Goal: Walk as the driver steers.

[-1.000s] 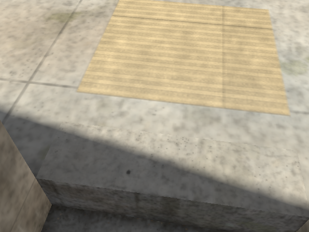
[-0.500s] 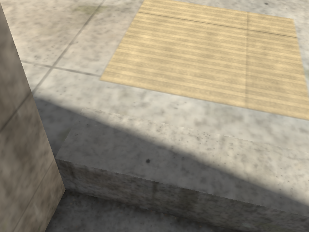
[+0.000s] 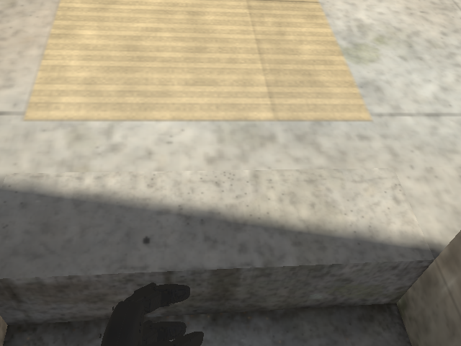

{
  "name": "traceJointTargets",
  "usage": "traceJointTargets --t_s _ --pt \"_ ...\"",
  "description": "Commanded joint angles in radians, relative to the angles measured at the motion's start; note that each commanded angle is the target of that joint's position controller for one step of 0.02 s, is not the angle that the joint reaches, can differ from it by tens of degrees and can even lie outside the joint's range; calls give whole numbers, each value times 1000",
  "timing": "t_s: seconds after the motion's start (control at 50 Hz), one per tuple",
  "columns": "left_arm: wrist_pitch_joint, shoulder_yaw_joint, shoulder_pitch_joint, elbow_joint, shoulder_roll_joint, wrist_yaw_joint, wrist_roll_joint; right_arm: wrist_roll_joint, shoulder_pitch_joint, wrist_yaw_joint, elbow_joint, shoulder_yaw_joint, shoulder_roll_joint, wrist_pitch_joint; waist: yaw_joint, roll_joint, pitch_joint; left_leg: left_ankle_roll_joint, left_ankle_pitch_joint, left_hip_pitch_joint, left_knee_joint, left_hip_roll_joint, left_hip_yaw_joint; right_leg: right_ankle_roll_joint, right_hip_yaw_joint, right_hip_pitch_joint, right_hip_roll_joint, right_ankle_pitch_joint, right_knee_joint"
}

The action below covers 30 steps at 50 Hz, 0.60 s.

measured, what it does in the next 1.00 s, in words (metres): climbs: left foot 0.20 m higher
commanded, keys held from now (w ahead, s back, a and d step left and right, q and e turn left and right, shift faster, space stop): w+e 0.08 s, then w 0.90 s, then w+q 0.02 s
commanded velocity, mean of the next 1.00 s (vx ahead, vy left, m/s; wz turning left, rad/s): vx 0.49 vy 0.00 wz -0.15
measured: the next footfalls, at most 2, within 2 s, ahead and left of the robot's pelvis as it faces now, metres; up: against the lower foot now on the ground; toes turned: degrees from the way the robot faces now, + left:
left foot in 0.62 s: +0.30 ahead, +0.13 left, +0.20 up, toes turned -2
right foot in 1.06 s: +0.56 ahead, -0.16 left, +0.40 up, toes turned -9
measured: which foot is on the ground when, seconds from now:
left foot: up 0.00-0.60, down 0.62-1.00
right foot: down 0.00-0.66, up 0.68-1.00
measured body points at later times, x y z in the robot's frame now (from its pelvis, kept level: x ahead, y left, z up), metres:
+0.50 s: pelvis +0.14 +0.00 +0.14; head +0.17 -0.01 +0.59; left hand -0.04 +0.19 +0.02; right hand +0.34 -0.18 +0.03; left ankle +0.29 +0.13 -0.25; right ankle +0.07 -0.04 -0.62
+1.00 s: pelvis +0.36 -0.02 +0.32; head +0.37 -0.03 +0.77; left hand +0.64 +0.13 +0.26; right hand +0.23 -0.19 +0.17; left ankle +0.26 +0.13 -0.42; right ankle +0.51 -0.15 -0.18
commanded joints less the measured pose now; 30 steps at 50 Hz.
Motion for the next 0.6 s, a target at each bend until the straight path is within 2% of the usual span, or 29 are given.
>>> traceJointTargets --t_s 0.02,0.04,0.06,0.08,0.1,0.12,0.14,0.16,0.18,0.2,0.22,0.24,0.26,0.28,0.32,0.34,0.36,0.38,0.4,0.42,0.44,0.46,0.48,0.5,0.52,0.54,0.56,0.58,0.6 --pt "-26 173 691 142 406 -36 23 -114 30 204 -92 -112 -177 96 229 -32 -112 109 -263 -716 1572 -278 -403 -203 986 649 -377 597 -673" --pt "-61 166 637 238 327 -106 27 -107 -132 238 -184 -112 -189 99 176 -105 59 149 -284 -1056 1820 -299 -448 -167 891 525 -381 406 -678" --pt "-87 142 462 253 228 -150 6 -94 -199 218 -221 -79 -102 116 89 17 132 171 -282 -1096 1744 -249 -410 -96 787 351 -340 18 -711" --pt "-110 117 293 264 158 -167 25 -101 -258 173 -257 -28 0 134 -8 121 144 191 -264 -1064 1607 -198 -379 -60 681 206 -299 -163 -751" --pt "-125 105 218 291 130 -164 61 -101 -248 153 -270 -5 3 151 -75 179 126 200 -239 -1034 1528 -167 -329 -38 577 112 -278 -123 -762" --pt "-133 83 40 246 55 -166 74 -54 -179 133 -281 -11 -32 172 -155 181 123 172 -292 -884 1340 -153 -244 7 454 -70 -254 -119 -876" --pt "-130 87 18 223 69 -154 75 -39 -190 138 -278 -22 -70 185 -154 22 119 165 -339 -839 1470 -174 -184 3 445 -164 -243 -167 -910" --pt "-134 83 98 242 74 -145 86 -52 -216 150 -278 -29 -78 192 -131 -48 119 165 -300 -899 1537 -175 -152 16 439 -134 -225 -180 -903" --pt "-136 86 269 295 80 -140 82 -69 -225 149 -268 -25 -82 187 -83 -100 119 153 -348 -1084 1711 -188 -159 11 518 17 -242 -192 -861" --pt "-126 84 425 369 88 -148 107 -68 -315 128 -306 -11 -61 174 -21 -57 139 166 -338 -1275 1712 -191 -194 51 535 167 -259 -173 -837" --pt "-123 86 560 413 115 -152 127 -65 -383 113 -332 4 -39 154 27 -67 127 190 -330 -1404 1695 -207 -217 87 538 306 -257 -150 -809" --pt "-124 87 602 417 139 -151 124 -64 -400 103 -350 8 -44 146 38 -71 69 183 -299 -1442 1634 -201 -192 96 524 396 -260 -107 -807" --pt "-123 81 639 444 169 -156 161 -59 -474 101 -388 14 -60 160 49 -47 51 181 -202 -1419 1466 -191 -159 119 479 407 -245 -64 -836" --pt "-118 83 624 437 191 -155 152 -49 -500 105 -404 7 -72 170 50 -73 58 160 -176 -1427 1449 -182 -119 100 495 401 -257 -53 -875" --pt "-115 73 689 465 215 -146 140 -48 -483 108 -405 14 -60 192 61 -115 48 133 -150 -1559 1466 -179 -121 56 547 524 -306 -43 -909" --pt "-113 74 706 474 224 -159 126 -41 -539 112 -415 13 -83 201 89 -100 81 121 -250 -1649 1430 -150 -87 24 575 592 -371 -8 -992" --pt "-116 63 739 493 204 -161 128 -50 -551 112 -422 20 -61 203 98 -83 72 121 -243 -1696 1409 -132 -91 7 613 669 -393 15 -995" --pt "-111 52 796 538 182 -162 124 -63 -558 123 -436 37 -16 210 91 -123 46 146 -251 -1709 1477 -118 -73 -16 594 705 -400 73 -990" --pt "-112 41 805 549 160 -163 126 -75 -557 125 -431 44 -11 209 90 -97 38 151 -276 -1724 1464 -103 -61 -22 576 746 -400 92 -990" --pt "-106 38 840 565 163 -162 139 -73 -603 131 -447 49 -9 205 109 -99 22 163 -299 -1691 1466 -100 -34 -16 533 741 -381 148 -994" --pt "-108 34 772 538 143 -160 134 -76 -609 135 -432 42 -19 191 94 -94 38 162 -333 -1608 1424 -94 -1 -16 483 692 -366 225 -1004" --pt "-115 28 803 544 138 -154 127 -89 -628 148 -442 50 -6 189 98 -109 6 183 -353 -1511 1386 -86 7 -37 454 652 -366 257 -1018" --pt "-114 23 781 534 133 -153 126 -95 -668 157 -455 48 -24 185 89 -114 11 194 -384 -1385 1286 -86 53 -48 414 578 -364 374 -1064" --pt "-114 17 798 545 165 -154 117 -109 -621 164 -444 47 -19 189 51 -157 -9 197 -435 -1307 1325 -98 48 -61 403 559 -379 629 -1021" --pt "-114 25 729 527 195 -162 116 -110 -591 171 -452 43 -38 190 -16 -151 -42 207 -461 -1136 1186 -122 80 -55 318 515 -387 1006 -990" --pt "-106 28 702 522 237 -172 93 -121 -620 192 -472 48 -32 211 -39 -156 -94 196 -487 -953 1051 -157 117 -125 311 442 -432 1513 -978" --pt "-110 40 701 503 290 -174 74 -128 -637 207 -483 41 -40 220 -39 -155 -139 155 -546 -857 938 -187 147 -144 312 512 -458 1804 -943" --pt "-108 63 709 507 346 -174 54 -133 -629 217 -494 37 -40 226 -55 -196 -159 115 -621 -816 812 -227 188 -152 314 632 -478 2050 -902" --pt "-102 95 740 511 392 -183 31 -128 -618 219 -501 25 -66 221 -47 -243 -191 79 -733 -770 639 -290 237 -167 314 779 -481 2244 -841"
